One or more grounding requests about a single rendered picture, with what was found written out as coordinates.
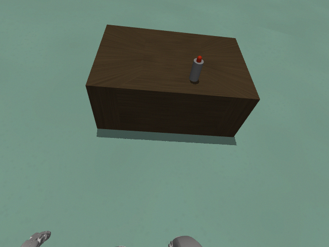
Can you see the bottle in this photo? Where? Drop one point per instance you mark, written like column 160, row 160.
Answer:
column 196, row 69

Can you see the left robot hand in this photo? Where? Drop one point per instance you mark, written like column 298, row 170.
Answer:
column 37, row 239

